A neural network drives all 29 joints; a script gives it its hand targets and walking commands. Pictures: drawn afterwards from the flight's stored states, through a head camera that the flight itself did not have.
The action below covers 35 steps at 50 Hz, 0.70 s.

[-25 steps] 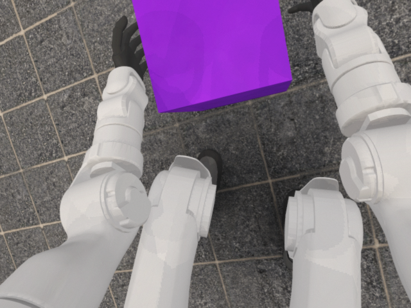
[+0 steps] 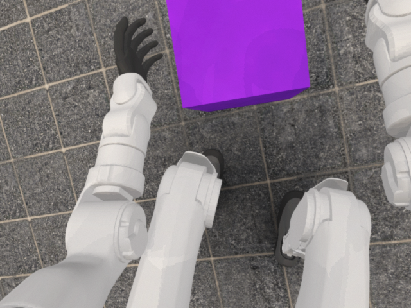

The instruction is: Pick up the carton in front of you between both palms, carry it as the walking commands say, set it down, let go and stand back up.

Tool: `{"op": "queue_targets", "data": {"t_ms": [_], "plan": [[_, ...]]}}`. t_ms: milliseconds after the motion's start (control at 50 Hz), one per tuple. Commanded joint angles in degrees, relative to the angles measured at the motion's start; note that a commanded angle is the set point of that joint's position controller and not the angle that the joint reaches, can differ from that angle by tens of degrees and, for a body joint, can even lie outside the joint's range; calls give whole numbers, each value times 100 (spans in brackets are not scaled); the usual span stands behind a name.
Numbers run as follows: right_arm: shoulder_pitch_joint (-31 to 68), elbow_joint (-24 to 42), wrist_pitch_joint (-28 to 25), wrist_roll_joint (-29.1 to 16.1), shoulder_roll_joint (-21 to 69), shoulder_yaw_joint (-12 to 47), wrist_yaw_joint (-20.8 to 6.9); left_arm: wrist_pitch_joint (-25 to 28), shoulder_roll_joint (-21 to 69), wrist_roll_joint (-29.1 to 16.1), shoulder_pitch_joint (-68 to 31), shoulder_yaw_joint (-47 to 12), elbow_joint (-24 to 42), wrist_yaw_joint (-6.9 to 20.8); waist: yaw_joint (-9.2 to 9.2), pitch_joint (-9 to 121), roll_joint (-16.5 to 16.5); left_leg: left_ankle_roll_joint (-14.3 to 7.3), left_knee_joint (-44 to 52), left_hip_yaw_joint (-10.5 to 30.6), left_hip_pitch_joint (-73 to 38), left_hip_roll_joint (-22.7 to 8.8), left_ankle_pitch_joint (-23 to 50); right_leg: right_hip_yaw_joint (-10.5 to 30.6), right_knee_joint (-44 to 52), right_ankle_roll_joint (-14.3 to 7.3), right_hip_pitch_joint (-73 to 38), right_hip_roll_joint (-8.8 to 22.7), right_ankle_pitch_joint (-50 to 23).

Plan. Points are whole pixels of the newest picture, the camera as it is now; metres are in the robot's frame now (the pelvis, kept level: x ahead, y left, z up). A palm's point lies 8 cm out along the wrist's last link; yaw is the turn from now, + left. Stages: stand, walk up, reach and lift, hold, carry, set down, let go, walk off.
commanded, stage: set down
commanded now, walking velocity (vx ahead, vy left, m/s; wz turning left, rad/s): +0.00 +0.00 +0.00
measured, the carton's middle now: (239, 54) +0.52 +0.07 -0.29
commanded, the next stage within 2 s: let go in 0.76 s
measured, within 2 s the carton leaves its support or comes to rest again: neither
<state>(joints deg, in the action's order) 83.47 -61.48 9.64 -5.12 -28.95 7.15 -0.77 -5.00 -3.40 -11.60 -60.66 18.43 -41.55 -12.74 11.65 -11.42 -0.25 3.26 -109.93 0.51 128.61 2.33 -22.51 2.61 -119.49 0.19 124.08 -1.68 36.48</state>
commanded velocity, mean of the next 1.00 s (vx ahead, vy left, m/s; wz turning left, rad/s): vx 0.00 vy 0.00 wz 0.00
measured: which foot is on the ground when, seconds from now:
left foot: down 0.00-1.00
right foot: down 0.00-1.00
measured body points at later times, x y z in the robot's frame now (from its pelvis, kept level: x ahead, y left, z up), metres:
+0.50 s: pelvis +0.02 +0.00 +0.12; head +0.35 -0.01 +0.43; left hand +0.46 +0.24 +0.01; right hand +0.61 -0.12 +0.00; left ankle +0.16 +0.13 -0.38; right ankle +0.08 -0.12 -0.38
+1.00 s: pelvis +0.06 +0.00 +0.25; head +0.33 -0.02 +0.61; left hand +0.43 +0.23 +0.15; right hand +0.56 -0.15 +0.13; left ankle +0.16 +0.13 -0.38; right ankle +0.08 -0.12 -0.38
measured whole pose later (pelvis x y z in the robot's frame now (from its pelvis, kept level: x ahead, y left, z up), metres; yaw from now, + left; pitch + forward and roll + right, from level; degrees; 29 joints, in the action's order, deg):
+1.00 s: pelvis +0.06 +0.00 +0.25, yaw -4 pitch +43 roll +0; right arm 53.2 -49.0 9.8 8.9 -15.7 -10.7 -2.3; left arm -7.9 2.1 2.6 -30.0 18.8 -25.7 -3.0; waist 11.1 7.6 1.6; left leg 2.0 -57.2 2.1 85.8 0.2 -13.9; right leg 3.7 -62.5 0.4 82.3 -3.5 22.8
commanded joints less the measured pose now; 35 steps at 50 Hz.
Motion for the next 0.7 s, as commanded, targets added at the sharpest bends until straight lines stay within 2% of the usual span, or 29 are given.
{"op": "queue_targets", "data": {"t_ms": [0, 80, 160, 340, 420, 680], "plan": [[1691, 388, -9, -15, -470, -302, -132, -85, -628, 296, -747, 164, 978, -118, 443, 6543, 993, 132, 979, -677, -4430, 101, 1280, -265, 1641, -201, -2592, -136, -535], [1445, 15, -52, 78, -475, -472, -272, -189, -281, 425, -633, 96, 1094, -87, 331, 6283, 739, 178, 1297, -591, -4667, 125, 1316, -260, 1988, -247, -2295, -200, -556], [1320, -34, -85, 298, -505, -660, -332, -262, -81, 479, -407, 106, 1162, -32, 244, 6386, 745, 223, 1620, -546, -4873, 163, 1338, -283, 2335, -256, -2449, -241, -661], [1235, 932, 111, 574, -368, -766, -381, -430, -199, 578, 224, 291, 1775, 30, 370, 7395, 1447, 228, 2396, -745, -5074, 238, 1812, -308, 3158, -104, -4226, -299, -1467], [1029, 1186, 232, 636, -224, -799, -412, -507, -188, 608, 465, 318, 1957, 107, 394, 7445, 1617, 219, 2779, -808, -5094, 245, 1991, -285, 3548, -29, -4838, -325, -1830], [196, 1114, 230, 988, 18, -1216, -501, -523, 53, 943, 1043, 467, 2041, 382, 389, 7011, 1352, 265, 4164, -782, -6027, 195, 2543, -187, 4999, 46, -5731, -367, -2486]]}}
